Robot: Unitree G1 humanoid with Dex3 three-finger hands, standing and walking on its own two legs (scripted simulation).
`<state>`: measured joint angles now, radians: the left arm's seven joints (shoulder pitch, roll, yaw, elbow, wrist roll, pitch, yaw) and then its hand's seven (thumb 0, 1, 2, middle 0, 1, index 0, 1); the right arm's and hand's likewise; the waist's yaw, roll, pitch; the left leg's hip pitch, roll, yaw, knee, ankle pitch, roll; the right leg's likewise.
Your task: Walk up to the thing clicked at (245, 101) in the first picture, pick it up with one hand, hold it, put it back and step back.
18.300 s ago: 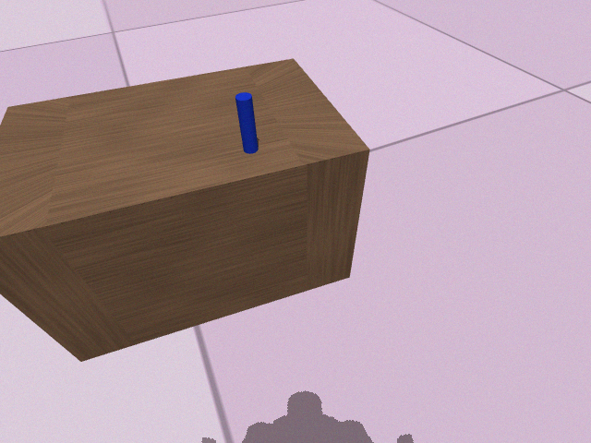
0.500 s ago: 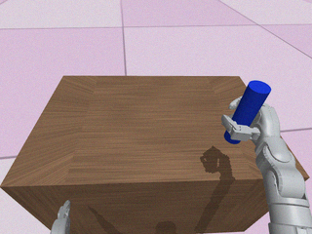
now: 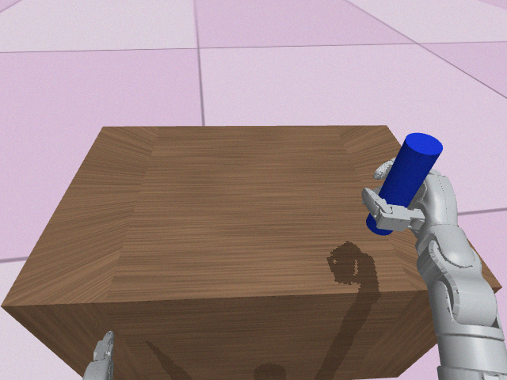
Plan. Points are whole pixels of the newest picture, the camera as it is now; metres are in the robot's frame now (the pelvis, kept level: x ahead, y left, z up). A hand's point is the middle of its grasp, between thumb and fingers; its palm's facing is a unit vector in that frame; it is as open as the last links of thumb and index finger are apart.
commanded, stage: crouch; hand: right
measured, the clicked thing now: (398, 189) +0.33 -0.18 +0.19
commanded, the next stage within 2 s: lower in 1.32 s
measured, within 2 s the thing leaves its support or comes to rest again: neither
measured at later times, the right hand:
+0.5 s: hand (373, 205) +0.37 -0.18 +0.12, palm faces +0.15 +0.99 +0.02, open 6.0 cm
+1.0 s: hand (362, 205) +0.42 -0.19 +0.06, palm faces +0.11 +0.99 +0.03, open 6.0 cm
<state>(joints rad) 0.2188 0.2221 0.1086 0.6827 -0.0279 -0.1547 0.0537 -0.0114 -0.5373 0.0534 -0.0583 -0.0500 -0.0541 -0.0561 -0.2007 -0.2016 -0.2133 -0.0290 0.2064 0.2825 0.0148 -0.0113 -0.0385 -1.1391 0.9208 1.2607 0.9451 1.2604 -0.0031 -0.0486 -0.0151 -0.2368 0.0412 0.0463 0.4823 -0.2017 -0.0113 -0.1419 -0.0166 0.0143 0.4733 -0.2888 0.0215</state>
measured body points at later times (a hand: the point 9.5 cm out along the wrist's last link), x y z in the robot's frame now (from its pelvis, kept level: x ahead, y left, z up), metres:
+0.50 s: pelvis -0.01 +0.00 +0.00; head +0.00 +0.01 +0.45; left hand +0.15 +0.27 -0.09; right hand +0.35 -0.23 +0.12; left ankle +0.04 +0.13 -0.74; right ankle -0.02 -0.13 -0.74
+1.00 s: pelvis -0.01 -0.01 -0.01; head +0.04 -0.02 +0.44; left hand +0.14 +0.26 -0.08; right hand +0.41 -0.25 +0.07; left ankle +0.04 +0.13 -0.74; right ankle -0.02 -0.13 -0.74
